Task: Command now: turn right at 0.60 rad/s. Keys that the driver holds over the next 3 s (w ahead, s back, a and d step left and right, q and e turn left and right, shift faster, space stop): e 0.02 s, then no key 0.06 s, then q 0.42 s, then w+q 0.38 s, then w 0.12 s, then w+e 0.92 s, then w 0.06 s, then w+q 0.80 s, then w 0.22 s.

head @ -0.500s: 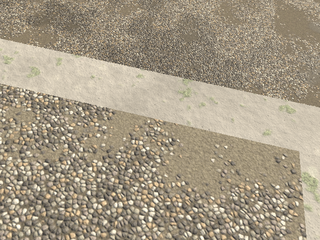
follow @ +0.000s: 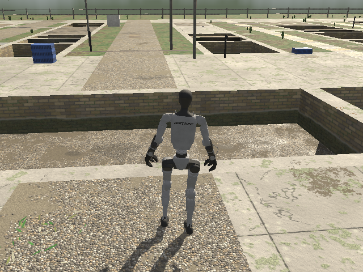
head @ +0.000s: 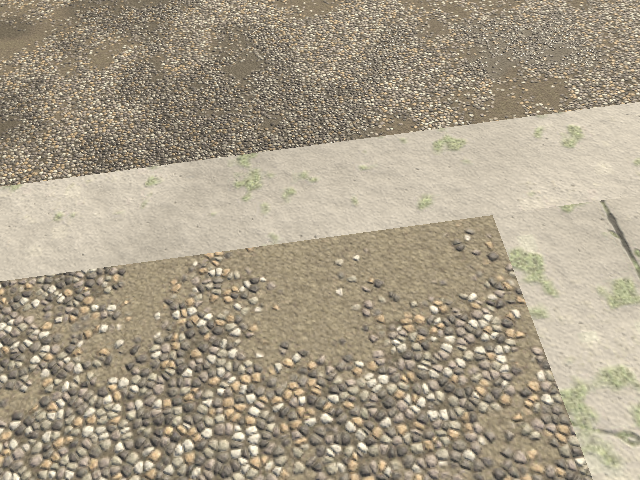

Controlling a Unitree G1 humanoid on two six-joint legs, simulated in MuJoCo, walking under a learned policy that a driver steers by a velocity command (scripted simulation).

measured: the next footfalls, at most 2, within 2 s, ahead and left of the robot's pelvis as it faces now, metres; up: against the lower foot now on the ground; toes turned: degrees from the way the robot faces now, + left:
left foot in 0.30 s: +0.06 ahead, +0.12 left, +0.00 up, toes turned -3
right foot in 0.62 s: +0.05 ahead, -0.09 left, +0.00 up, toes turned +13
